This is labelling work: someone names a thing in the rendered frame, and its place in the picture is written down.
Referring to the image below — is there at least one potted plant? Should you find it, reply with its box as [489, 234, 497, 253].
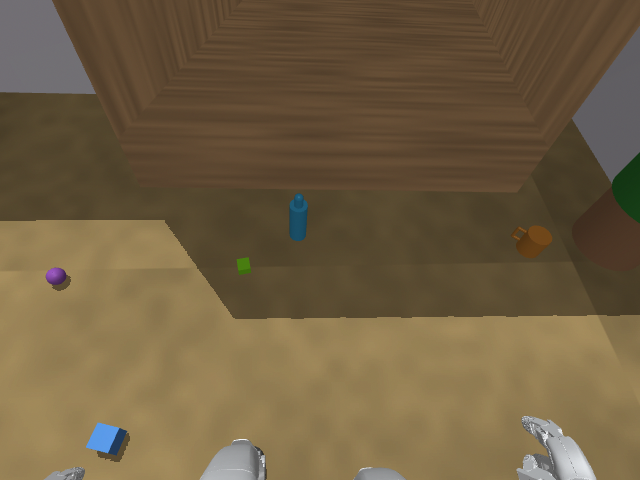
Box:
[572, 152, 640, 271]

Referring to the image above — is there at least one right robot hand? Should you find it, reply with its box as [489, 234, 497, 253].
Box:
[517, 416, 597, 480]

